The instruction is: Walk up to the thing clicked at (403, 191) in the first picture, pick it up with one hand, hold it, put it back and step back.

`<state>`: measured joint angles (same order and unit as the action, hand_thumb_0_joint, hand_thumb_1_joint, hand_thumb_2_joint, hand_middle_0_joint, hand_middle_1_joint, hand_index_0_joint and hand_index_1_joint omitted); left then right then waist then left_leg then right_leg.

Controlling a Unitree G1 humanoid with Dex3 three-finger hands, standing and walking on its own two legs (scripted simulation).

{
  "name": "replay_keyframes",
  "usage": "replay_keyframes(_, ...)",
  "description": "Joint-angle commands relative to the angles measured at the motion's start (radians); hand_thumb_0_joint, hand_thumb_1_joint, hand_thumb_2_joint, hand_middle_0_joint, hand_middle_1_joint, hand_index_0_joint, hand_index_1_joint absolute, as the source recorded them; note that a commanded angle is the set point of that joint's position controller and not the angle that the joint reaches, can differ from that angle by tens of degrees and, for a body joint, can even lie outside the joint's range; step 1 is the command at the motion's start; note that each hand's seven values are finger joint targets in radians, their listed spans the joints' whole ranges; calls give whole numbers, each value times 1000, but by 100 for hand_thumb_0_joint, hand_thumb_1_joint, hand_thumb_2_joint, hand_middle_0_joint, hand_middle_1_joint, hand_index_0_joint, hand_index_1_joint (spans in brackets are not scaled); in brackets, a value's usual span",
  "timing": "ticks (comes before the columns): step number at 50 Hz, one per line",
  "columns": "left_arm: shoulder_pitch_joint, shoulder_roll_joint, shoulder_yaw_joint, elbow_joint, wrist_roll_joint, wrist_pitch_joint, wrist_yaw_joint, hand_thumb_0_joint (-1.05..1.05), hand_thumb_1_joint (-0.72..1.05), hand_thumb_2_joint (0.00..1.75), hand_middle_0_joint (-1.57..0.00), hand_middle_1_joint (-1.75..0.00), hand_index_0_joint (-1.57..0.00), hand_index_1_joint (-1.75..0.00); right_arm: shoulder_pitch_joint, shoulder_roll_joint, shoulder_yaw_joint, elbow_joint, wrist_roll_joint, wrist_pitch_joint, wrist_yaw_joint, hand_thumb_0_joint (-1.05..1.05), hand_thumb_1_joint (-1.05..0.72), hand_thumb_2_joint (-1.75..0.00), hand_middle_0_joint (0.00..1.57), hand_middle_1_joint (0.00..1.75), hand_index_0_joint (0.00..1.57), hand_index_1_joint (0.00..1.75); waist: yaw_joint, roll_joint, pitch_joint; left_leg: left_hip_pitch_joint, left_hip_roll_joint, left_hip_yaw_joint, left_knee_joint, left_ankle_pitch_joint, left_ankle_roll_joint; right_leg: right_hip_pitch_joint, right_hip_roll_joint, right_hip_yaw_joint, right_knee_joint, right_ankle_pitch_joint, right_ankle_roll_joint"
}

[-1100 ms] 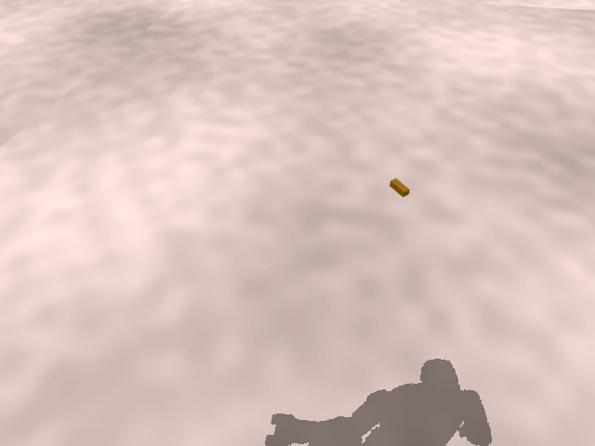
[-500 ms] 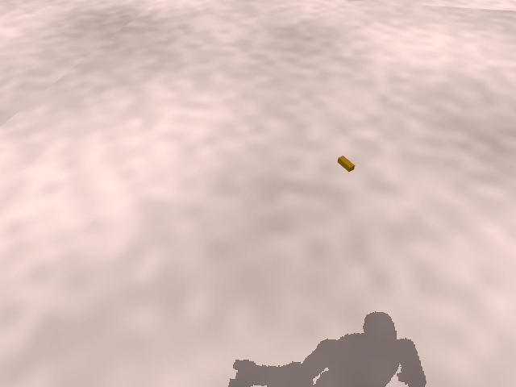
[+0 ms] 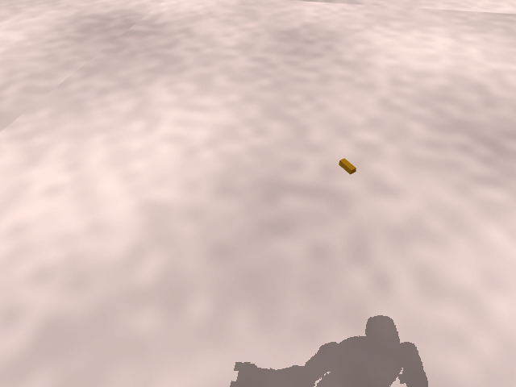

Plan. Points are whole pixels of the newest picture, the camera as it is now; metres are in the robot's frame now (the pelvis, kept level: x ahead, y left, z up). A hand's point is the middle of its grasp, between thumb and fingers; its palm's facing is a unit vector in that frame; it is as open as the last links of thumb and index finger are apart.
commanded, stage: stand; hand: left
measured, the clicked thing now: (347, 166) +1.36 -0.49 -0.77
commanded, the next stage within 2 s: walk up in 0.02 s
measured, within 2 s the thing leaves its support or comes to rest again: neither
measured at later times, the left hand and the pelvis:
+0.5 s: hand (175, 339) +0.24 +0.18 -0.14, palm faces -0.29 -0.85 -0.44, open 7.4 cm; pelvis +0.10 -0.08 -0.02, yaw -22 degrees
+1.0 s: hand (239, 188) +0.62 +0.07 -0.14, palm faces -0.63 -0.65 -0.42, open 7.4 cm; pelvis +0.36 -0.08 -0.01, yaw -38 degrees
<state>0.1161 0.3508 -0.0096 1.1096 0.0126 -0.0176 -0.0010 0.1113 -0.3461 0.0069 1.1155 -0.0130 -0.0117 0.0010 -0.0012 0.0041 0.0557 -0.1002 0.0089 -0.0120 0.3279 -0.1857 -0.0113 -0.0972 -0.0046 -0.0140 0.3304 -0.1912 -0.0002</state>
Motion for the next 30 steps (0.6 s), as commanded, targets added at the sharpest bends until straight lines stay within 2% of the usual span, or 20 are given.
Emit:
replay_keyframes(1,37,313,141,-167,26,-3,-35,0,90,90,-20,-30,-20,-30,-13,-343,-139,-170,-33,-50,20,0,-90,-90,20,30,20,30,-17,22,-99,165,93,-5,122,-306,81,-236,-90,246,22,-229,-83)
replay_keyframes(2,-10,297,142,-181,29,5,-54,0,90,90,-20,-30,-20,-30,49,-337,-151,-155,-36,-51,30,0,-90,-90,20,30,20,30,-54,38,-38,272,124,-53,82,-492,116,-497,-83,243,16,-415,-64)
replay_keyframes(3,-163,250,141,-241,33,9,-68,0,90,90,-20,-30,-20,-30,147,-341,-164,-152,-26,-49,32,0,-90,-90,20,30,20,30,-138,85,6,365,221,-142,-42,-591,164,-698,-32,140,122,-380,-21)
replay_keyframes(4,-227,205,138,-280,32,5,-74,0,90,90,-20,-30,-20,-30,198,-371,-177,-158,-22,-51,29,0,-90,-90,20,30,20,30,-178,247,13,301,442,-355,-208,-594,238,-749,-13,49,457,-297,-23)
replay_keyframes(5,-183,226,139,-282,38,0,-74,0,90,90,-20,-30,-20,-30,112,-366,-178,-212,-24,-62,25,0,-90,-90,20,30,20,30,-130,147,31,203,534,-382,-222,-480,271,-722,-104,68,574,-280,-21)
replay_keyframes(6,-114,254,145,-261,34,-1,-79,0,90,90,-20,-30,-20,-30,74,-338,-172,-245,-24,-67,23,0,-90,-90,20,30,20,30,-75,36,-10,148,507,-317,-220,-431,250,-632,-133,87,625,-240,-26)
replay_keyframes(7,-8,239,147,-248,25,7,-90,0,90,90,-20,-30,-20,-30,28,-323,-165,-265,-30,-71,26,0,-90,-90,20,30,20,30,-16,55,-32,121,451,-196,-211,-408,221,-575,-144,75,612,-209,-23)
replay_keyframes(8,40,232,150,-244,12,13,-106,0,90,90,-20,-30,-20,-30,-18,-320,-168,-285,-35,-73,29,0,-90,-90,20,30,20,30,8,124,-27,109,411,-121,-198,-395,204,-530,-159,50,557,-209,-11)
replay_keyframes(11,46,228,163,-250,5,11,-129,0,90,90,-20,-30,-20,-30,-64,-333,-174,-324,-40,-68,44,0,-90,-90,20,30,20,30,19,176,7,-65,290,108,-109,-367,142,-315,-138,-41,428,-150,8)
replay_keyframes(13,115,225,169,-240,9,1,-126,0,90,90,-20,-30,-20,-30,-65,-330,-176,-330,-38,-60,50,0,-90,-90,20,30,20,30,39,136,6,-131,267,178,3,-366,138,-208,-90,-136,379,-94,10)
replay_keyframes(15,244,252,188,-211,19,-11,-105,0,90,90,-20,-30,-20,-30,-65,-314,-168,-338,-27,-47,52,0,-90,-90,20,30,20,30,109,-12,-42,-257,214,239,266,-349,123,6,-25,-187,293,-43,-14)
replay_keyframes(16,379,319,217,-182,22,-24,-82,0,90,90,-20,-30,-20,-30,-53,-264,-146,-349,-22,-40,54,0,-90,-90,20,30,20,30,177,-201,-92,-405,133,270,620,-222,92,183,-4,-62,234,-196,-65)
replay_keyframes(17,460,394,240,-198,27,-32,-57,0,90,90,-20,-30,-20,-30,-74,-178,-109,-403,-7,-44,66,0,-90,-90,20,30,20,30,217,-437,-54,-646,17,199,918,-402,41,204,-191,359,34,-459,-148)
replay_keyframes(18,365,450,215,-239,2,-35,-55,0,90,90,-20,-30,-20,-30,-117,-242,-122,-437,9,-45,75,0,-90,-90,20,30,20,30,156,-338,-56,-712,8,0,955,-430,9,134,-378,866,-207,-622,-276)
replay_keyframes(19,262,437,210,-270,-11,-34,-46,0,90,90,-20,-30,-20,-30,-149,-306,-131,-420,9,-49,78,0,-90,-90,20,30,20,30,119,-149,-7,-716,90,-79,949,-349,3,86,-404,868,-226,-711,-313)
replay_keyframes(20,201,409,199,-285,-21,-35,-33,0,90,90,-20,-30,-20,-30,-102,-316,-135,-394,13,-47,83,0,-90,-90,20,30,20,30,83,-103,17,-701,119,-91,925,-280,7,66,-355,749,-208,-698,-269)
replay_keyframes(22,158,372,181,-283,-16,-45,-14,0,90,90,-20,-30,-20,-30,-24,-300,-121,-357,15,-46,79,0,-90,-90,20,30,20,30,28,-126,33,-592,148,-69,798,-184,8,-46,-284,533,-161,-499,-209)
replay_keyframes(24,128,344,164,-300,-14,-59,-14,0,90,90,-20,-30,-20,-30,59,-300,-131,-324,2,-29,88,0,-90,-90,20,30,20,30,-5,-126,43,-469,141,-45,714,-113,1,-173,-210,386,-155,-410,-171)
replay_keyframes(26,136,339,163,-316,-13,-75,-16,0,90,90,-20,-30,-20,-30,79,-297,-139,-334,-10,-19,96,0,-90,-90,20,30,20,30,-11,-113,41,-458,134,-28,630,-69,-15,-193,-186,333,-142,-386,-174)
replay_keyframes(30,199,355,171,-327,-11,-95,-14,0,90,90,-20,-30,-20,-30,-37,-283,-138,-406,-25,-29,106,0,-90,-90,20,30,20,30,27,-58,37,-484,142,-27,456,7,-24,-148,-192,325,-93,-321,-187)
